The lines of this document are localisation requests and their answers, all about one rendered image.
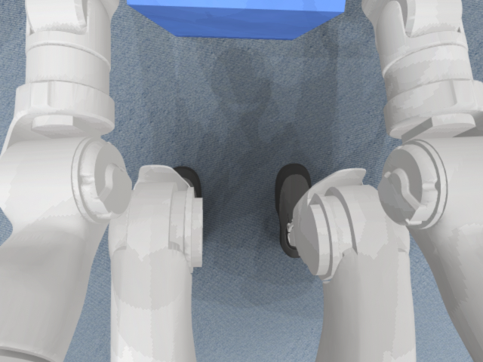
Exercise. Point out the carton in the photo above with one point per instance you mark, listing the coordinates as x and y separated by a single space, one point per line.
250 19

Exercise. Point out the left robot upper arm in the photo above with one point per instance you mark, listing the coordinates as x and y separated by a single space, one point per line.
59 195

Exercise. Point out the robot right forearm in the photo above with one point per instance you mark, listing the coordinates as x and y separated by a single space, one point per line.
425 65

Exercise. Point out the right robot upper arm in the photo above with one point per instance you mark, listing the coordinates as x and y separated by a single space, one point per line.
435 188

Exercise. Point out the robot left thigh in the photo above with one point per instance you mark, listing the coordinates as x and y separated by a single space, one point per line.
151 281

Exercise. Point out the robot left forearm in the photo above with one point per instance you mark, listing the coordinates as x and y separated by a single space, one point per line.
68 61

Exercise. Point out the robot left foot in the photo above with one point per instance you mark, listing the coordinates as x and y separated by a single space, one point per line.
189 175

